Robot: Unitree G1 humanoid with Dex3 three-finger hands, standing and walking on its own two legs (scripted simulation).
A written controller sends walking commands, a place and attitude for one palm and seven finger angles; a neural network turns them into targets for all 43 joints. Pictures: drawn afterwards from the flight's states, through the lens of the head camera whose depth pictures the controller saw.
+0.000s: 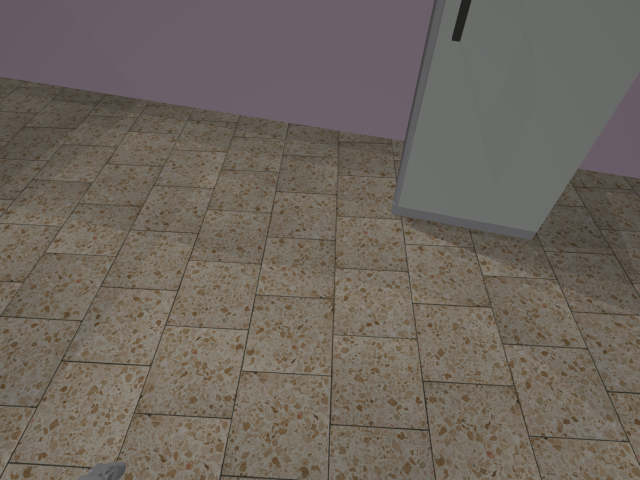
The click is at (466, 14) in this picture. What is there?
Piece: fridge door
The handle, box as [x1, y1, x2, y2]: [452, 0, 470, 41]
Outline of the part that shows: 470,0 461,1 452,40 459,41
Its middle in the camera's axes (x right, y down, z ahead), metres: +0.40 -0.71 +0.99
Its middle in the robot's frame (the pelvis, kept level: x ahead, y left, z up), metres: +1.26 -0.33 +0.22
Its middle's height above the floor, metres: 0.99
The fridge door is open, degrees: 0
